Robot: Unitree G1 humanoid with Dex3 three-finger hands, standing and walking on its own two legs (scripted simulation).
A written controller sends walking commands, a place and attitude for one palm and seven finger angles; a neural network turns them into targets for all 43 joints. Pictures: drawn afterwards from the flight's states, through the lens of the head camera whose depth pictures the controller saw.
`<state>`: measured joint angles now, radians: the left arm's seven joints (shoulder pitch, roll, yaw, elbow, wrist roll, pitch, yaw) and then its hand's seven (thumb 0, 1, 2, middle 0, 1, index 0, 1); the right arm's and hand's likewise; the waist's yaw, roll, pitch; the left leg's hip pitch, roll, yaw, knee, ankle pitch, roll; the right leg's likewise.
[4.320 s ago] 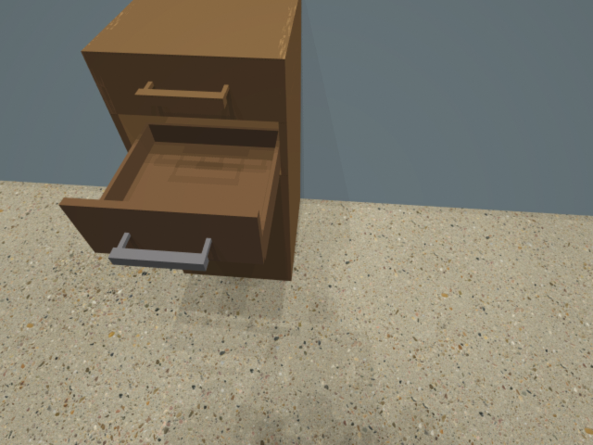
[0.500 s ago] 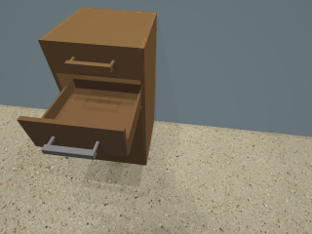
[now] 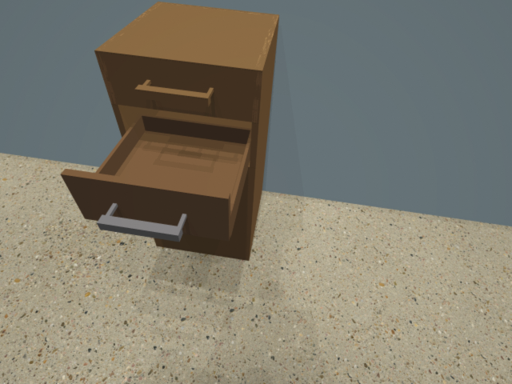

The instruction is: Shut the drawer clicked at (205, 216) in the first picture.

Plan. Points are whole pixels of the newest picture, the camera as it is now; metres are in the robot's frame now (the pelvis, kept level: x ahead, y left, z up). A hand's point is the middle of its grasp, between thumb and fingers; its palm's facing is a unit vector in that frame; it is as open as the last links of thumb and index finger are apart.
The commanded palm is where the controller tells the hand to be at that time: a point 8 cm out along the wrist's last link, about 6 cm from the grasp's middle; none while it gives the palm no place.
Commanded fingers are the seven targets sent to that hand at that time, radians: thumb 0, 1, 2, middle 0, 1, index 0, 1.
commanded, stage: come to a stop and stand still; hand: left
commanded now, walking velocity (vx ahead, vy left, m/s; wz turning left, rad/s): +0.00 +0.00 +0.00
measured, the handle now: (144, 220) +0.48 +0.29 -0.11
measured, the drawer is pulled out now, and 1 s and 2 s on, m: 0.30 0.30 0.30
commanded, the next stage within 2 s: look again from close up in 1.34 s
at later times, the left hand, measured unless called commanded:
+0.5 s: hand out of the picture -0.08 +0.18 -0.21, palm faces +0.06 -0.99 -0.11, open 7.4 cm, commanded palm none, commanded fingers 0.00 0.90 0.90 -0.20 -0.30 -0.20 -0.30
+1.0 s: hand out of the picture -0.20 +0.23 -0.18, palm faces +0.00 -0.99 -0.12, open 7.4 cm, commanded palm none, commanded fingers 0.00 0.90 0.90 -0.20 -0.30 -0.20 -0.30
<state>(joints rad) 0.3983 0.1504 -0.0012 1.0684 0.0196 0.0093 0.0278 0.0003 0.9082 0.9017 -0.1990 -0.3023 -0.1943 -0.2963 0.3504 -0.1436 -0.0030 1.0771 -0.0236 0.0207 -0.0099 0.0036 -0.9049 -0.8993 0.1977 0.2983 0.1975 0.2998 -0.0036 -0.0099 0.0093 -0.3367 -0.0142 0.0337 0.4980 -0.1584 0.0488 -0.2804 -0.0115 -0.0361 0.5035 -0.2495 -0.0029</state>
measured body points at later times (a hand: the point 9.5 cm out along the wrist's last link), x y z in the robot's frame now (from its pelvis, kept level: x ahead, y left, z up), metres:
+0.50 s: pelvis -0.06 +0.03 -0.02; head -0.08 +0.06 +0.43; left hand -0.08 +0.23 -0.20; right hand -0.04 -0.21 -0.16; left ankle +0.03 +0.09 -0.74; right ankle +0.05 -0.13 -0.73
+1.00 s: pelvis -0.15 +0.07 +0.01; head -0.18 +0.10 +0.46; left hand -0.20 +0.28 -0.17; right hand -0.21 -0.16 -0.14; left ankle -0.09 +0.16 -0.69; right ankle -0.16 -0.04 -0.73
